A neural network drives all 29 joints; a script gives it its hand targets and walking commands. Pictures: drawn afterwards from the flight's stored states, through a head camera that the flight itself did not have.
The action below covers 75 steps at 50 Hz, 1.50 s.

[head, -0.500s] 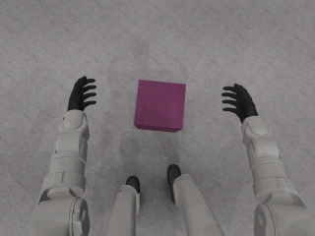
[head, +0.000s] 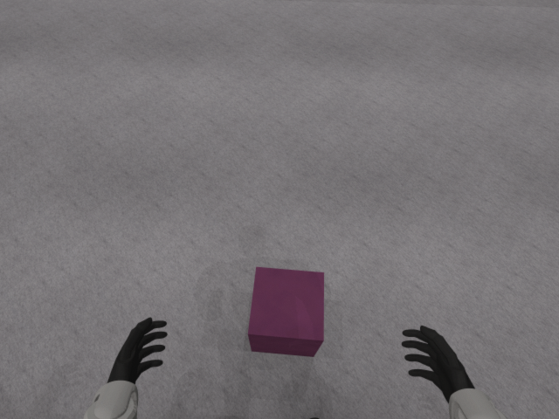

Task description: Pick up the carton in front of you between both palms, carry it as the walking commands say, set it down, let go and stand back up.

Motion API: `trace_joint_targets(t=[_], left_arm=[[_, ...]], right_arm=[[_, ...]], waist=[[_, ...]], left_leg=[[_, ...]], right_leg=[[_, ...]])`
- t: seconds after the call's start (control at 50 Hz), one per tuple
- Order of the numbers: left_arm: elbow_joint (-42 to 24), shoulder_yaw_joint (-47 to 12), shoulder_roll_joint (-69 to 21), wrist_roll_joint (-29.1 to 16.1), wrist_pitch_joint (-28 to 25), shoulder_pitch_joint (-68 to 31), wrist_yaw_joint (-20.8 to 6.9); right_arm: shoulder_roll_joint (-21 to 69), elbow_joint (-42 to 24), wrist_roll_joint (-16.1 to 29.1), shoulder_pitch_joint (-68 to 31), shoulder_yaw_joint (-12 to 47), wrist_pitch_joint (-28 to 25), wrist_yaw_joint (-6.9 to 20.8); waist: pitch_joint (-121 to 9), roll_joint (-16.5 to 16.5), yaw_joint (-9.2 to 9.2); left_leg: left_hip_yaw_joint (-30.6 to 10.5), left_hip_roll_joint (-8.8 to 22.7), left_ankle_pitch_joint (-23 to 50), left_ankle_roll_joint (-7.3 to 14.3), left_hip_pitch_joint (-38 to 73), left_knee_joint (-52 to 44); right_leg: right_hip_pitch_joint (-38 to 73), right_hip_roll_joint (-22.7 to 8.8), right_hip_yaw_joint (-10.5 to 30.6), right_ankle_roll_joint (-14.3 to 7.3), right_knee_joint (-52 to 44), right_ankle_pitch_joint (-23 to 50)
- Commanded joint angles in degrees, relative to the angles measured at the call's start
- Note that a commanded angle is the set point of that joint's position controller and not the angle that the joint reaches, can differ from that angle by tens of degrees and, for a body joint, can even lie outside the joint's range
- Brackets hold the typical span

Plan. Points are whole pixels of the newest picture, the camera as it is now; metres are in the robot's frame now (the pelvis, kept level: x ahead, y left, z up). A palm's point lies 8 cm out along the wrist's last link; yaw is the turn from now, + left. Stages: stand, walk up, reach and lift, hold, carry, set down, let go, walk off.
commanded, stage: let go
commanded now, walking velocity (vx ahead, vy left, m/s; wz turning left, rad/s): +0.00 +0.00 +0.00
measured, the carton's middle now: (286, 313) +0.44 -0.05 -0.65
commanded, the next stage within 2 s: stand in 0.56 s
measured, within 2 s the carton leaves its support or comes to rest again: neither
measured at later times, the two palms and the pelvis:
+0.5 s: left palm (106, 417) +0.16 +0.24 -0.07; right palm (454, 379) +0.17 -0.23 -0.06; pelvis +0.01 +0.00 +0.00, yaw +0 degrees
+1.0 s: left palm out of the picture +0.14 +0.28 -0.08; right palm (487, 391) +0.15 -0.29 -0.09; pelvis +0.02 -0.01 +0.00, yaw +1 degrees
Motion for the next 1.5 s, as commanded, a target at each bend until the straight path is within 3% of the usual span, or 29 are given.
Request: trace_joint_targets(t=[0.0,0.1,0.26,0.36,0.38,0.4,0.5,0.54,0.56,0.6,0.64,0.78,0.96,1.16,1.48], left_arm=[[-6.77,-0.11,4.26,-0.55,-0.21,2.11,-0.51],[-9.16,-1.33,4.53,-1.16,2.37,4.47,-1.68],[-11.21,-2.21,5.08,-1.67,5.69,4.89,-2.81],[-11.31,-1.77,5.36,-1.23,6.59,5.41,-2.72],[-7.61,-1.43,5.59,-2.29,4.85,8.81,-1.41],[-8.6,-1.78,5.68,-2.07,4.55,8.17,-0.85],[-9.39,-2.27,6.06,-2.21,4.6,6.31,-0.36],[-9.1,-2.35,6.13,-2.26,4.88,6.31,-0.39],[-0.66,0.16,13.91,0.86,3.45,6.86,1.59],[0.78,0.24,14.49,1.36,1.95,6.52,2.3],[1.72,-0.12,13.23,1.19,1.03,4.79,2.17],[6.32,-0.46,14.5,0.54,-0.25,4.68,1.79],[10.99,-0.61,16.64,0.05,-0.55,4.84,2.36],[14.93,-1.04,17.12,-0.3,-0.67,3.6,2.36],[20.53,-1.71,18.28,-0.58,-0.81,2.03,2.08]], right_arm=[[-6.2,-5.69,0.05,-0.65,-1.43,-0.19,0.15],[-6.81,-5.53,-0.83,-0.34,-1.8,2.3,0.29],[-7.01,-5.05,-2.92,0.36,-2.97,5.78,-0.04],[-6.61,-5.67,-2.81,-0.2,-2.89,6.46,0.07],[-8.52,-8.94,-3.58,-2.14,-3.04,9.31,-1.46],[-8.14,-8.12,-3.31,-0.49,-2.44,10.03,-2.04],[-6.96,-8.38,-2.62,-0.47,-1.32,11.14,-3.14],[-6.9,-8.4,-2.71,-0.68,-1.28,11.51,-3.45],[-13.39,-0.35,-3.45,-3.02,-3.19,7.19,-5.26],[-11.92,1.69,-3.85,-1.2,-2.78,3.76,-5.65],[-12.06,3.73,-3.97,-1.45,-2.66,1.87,-5.25],[-14.4,9.11,-3.8,-1.85,-2.35,-0.28,-4.97],[-16.33,14.3,-3.54,-0.89,-1.66,-0.95,-5.65],[-17.15,17.99,-3.27,-1.29,-1.01,-1.22,-6.0],[-18.58,23.35,-3.08,-2.65,-0.24,-1.71,-5.97]], waist=[[-9.37,4.55,1.93],[-2.74,3.78,2.6],[2.16,1.43,1.83],[1.79,2.26,2.44],[-1.41,1.2,3.07],[-1.17,2.57,3.1],[-1.19,3.03,2.83],[-1.04,2.79,2.83],[1.33,5.91,3.97],[-0.02,2.54,2.91],[-0.26,1.77,2.72],[-4.96,0.59,3.0],[-4.59,0.87,3.14],[-3.98,1.61,3.26],[-1.9,1.55,3.55]], left_leg=[[1.47,-0.39,13.47,-1.63,4.43,-7.05],[1.24,0.42,10.71,-1.39,5.88,-9.6],[1.41,0.72,9.78,-0.94,6.8,-10.39],[1.66,0.22,12.46,-1.19,7.94,-9.4],[1.6,0.06,18.43,-1.42,11.34,-6.62],[1.49,-0.12,20.01,-1.72,11.41,-6.01],[1.58,-0.48,19.11,-1.36,10.47,-5.67],[1.81,-0.62,17.86,-1.13,10.02,-5.71],[0.69,1.76,7.99,-2.3,4.1,-3.29],[-0.86,2.21,0.38,-1.56,6.74,-3.64],[-1.87,2.74,-1.41,-0.72,7.24,-3.74],[-2.97,4.06,12.37,-0.66,9.85,-3.0],[-3.45,4.73,17.56,-0.61,11.33,-3.49],[-3.82,5.24,18.89,-0.43,11.96,-5.08],[-4.68,6.15,13.72,0.18,11.58,-9.09]], right_leg=[[17.87,0.93,-1.97,1.15,-2.64,13.32],[20.44,1.41,-2.75,1.04,-3.66,9.19],[23.78,1.84,-2.97,0.85,-3.49,9.32],[24.88,1.62,-2.62,0.51,-3.46,10.83],[23.33,2.97,-2.95,1.0,-1.84,9.98],[22.24,2.86,-2.97,0.85,-1.65,10.18],[20.2,2.54,-2.29,1.02,-1.25,11.46],[20.26,2.44,-2.18,1.08,-1.33,11.61],[12.86,-3.43,0.24,1.35,-2.14,8.33],[9.32,-4.67,2.56,0.33,-3.95,-0.19],[7.68,-4.43,3.1,-0.17,-4.59,-4.96],[12.5,-5.03,3.02,-0.68,-1.86,10.37],[15.12,-5.9,3.34,-1.04,-2.1,16.12],[16.74,-6.23,3.44,-1.14,-3.3,17.12],[17.23,-6.85,4.25,-1.36,-6.68,11.56]])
